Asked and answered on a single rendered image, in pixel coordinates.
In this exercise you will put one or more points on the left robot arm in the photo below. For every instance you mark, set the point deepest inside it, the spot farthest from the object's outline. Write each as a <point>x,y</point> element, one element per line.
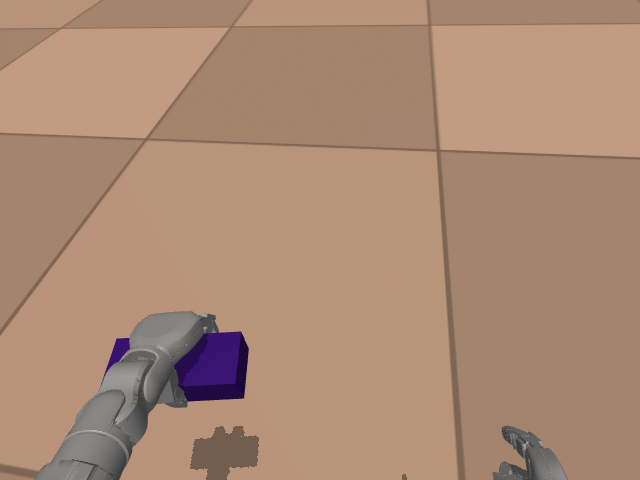
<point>110,424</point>

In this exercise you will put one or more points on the left robot hand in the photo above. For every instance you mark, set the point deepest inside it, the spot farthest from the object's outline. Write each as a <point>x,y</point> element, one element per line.
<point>175,333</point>

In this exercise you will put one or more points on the carton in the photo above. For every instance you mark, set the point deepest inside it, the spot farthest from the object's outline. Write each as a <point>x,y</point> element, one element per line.
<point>214,369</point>

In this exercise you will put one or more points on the right robot hand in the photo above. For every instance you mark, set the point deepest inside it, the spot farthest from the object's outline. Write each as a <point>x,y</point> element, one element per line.
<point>541,463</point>

